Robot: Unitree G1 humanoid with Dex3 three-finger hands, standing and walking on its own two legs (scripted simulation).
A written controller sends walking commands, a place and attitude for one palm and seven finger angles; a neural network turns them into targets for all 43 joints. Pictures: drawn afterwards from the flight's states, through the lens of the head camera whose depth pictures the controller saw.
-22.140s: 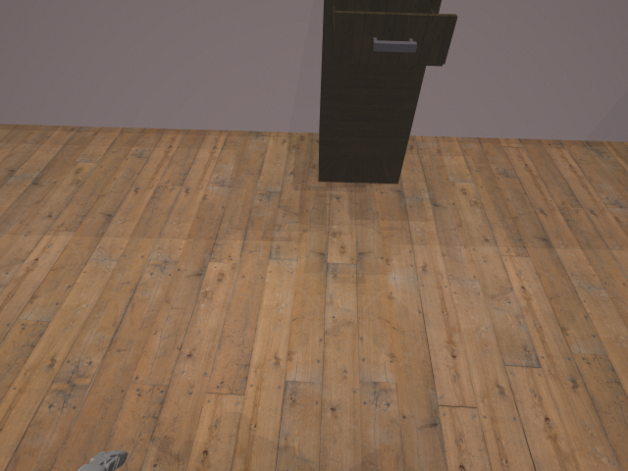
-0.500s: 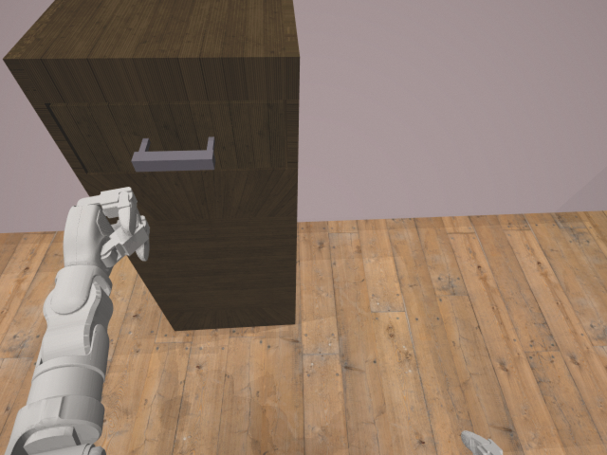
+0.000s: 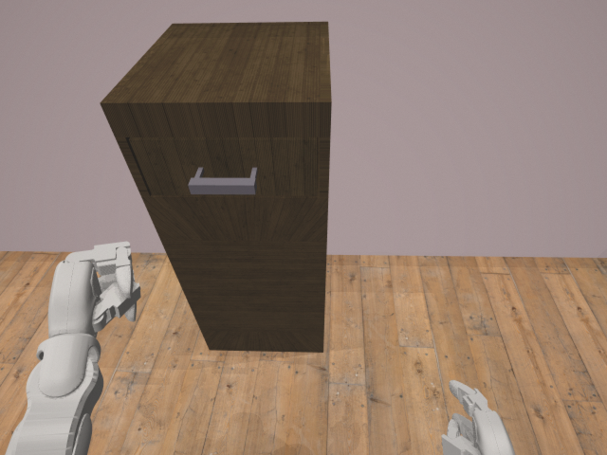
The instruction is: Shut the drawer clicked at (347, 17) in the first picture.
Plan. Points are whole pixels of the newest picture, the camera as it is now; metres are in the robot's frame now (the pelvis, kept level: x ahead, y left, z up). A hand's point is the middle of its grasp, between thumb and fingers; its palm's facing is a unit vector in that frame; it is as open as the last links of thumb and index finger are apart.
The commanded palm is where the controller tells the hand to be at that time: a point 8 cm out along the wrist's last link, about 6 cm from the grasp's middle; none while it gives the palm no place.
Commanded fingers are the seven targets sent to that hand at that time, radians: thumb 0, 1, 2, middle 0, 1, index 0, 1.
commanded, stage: draw the hand back to the body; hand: left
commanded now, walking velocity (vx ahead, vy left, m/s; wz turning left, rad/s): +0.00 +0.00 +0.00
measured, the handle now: (225, 179) +0.59 +0.22 +0.03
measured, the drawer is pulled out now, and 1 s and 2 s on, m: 0.00 0.00 0.00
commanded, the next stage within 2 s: step back with the hand held close in 0.52 s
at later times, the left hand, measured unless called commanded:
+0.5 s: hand (80, 341) +0.18 +0.23 +0.16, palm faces +0.42 -0.82 -0.38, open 3.2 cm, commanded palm +0.14 +0.27 +0.18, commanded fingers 0.00 0.90 0.90 -1.40 -1.60 -1.40 -1.60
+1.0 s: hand (87, 343) +0.18 +0.24 +0.14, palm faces +0.24 -0.84 -0.49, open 3.2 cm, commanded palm +0.12 +0.29 +0.18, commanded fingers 0.00 0.90 0.90 -1.40 -1.60 -1.40 -1.60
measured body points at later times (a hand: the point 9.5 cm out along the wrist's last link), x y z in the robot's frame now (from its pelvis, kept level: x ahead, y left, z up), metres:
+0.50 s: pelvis +0.01 -0.01 +0.00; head -0.01 -0.04 +0.45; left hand +0.15 +0.28 +0.18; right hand +0.21 -0.23 -0.08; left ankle +0.02 +0.10 -0.74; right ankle -0.02 -0.11 -0.74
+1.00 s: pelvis -0.01 +0.01 +0.00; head +0.02 +0.00 +0.45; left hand +0.17 +0.28 +0.17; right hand +0.16 -0.24 -0.08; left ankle +0.02 +0.10 -0.74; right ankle -0.02 -0.11 -0.74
